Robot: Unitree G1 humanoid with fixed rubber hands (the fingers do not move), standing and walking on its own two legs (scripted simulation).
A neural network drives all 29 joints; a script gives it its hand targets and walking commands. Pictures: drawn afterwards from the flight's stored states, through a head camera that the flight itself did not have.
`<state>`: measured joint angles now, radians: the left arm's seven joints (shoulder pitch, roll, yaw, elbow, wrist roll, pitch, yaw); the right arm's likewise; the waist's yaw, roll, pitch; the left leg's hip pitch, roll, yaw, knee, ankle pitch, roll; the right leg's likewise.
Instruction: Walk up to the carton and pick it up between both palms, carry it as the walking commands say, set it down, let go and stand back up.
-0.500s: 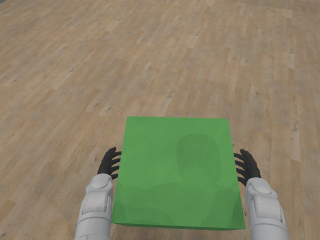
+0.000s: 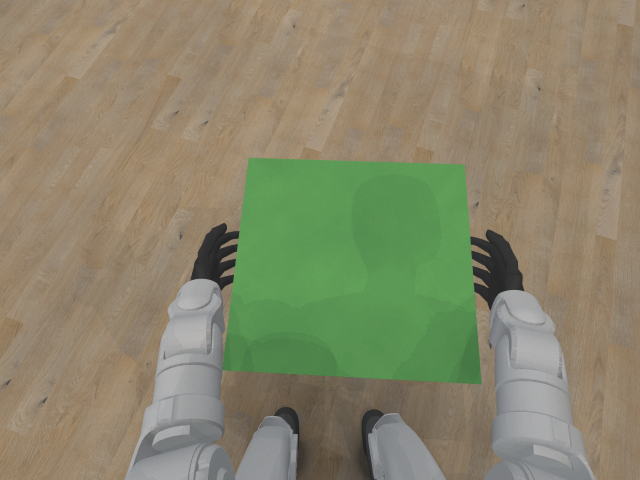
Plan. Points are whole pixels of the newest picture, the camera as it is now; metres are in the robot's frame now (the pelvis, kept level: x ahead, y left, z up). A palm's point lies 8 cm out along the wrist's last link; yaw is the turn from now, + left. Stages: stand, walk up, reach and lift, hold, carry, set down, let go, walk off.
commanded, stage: set down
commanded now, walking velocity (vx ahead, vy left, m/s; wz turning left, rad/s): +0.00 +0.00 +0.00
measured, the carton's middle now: (349, 278) +0.39 -0.03 -0.15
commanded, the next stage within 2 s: none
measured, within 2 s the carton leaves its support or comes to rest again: neither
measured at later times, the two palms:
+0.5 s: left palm (226, 279) +0.40 +0.16 -0.16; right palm (476, 283) +0.37 -0.23 -0.15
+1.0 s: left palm (242, 277) +0.42 +0.15 -0.25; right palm (457, 281) +0.39 -0.23 -0.24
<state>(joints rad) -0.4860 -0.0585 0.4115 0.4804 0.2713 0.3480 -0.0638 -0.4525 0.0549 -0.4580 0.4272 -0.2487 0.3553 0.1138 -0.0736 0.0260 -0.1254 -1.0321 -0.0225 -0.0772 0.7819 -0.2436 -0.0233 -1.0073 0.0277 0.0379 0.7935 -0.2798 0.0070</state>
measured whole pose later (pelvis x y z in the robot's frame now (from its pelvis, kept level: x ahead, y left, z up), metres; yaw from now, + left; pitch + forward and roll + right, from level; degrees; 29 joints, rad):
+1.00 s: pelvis -0.04 +0.00 -0.16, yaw +0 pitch +49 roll +0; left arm -0.86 0.07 0.39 0.63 0.14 0.35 0.05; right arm -0.84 -0.11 -0.45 0.62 -0.13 0.35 0.06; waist -0.07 0.04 -0.27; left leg -1.88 -0.08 -0.08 1.44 -0.41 -0.04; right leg -1.86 0.06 0.06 1.47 -0.46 0.03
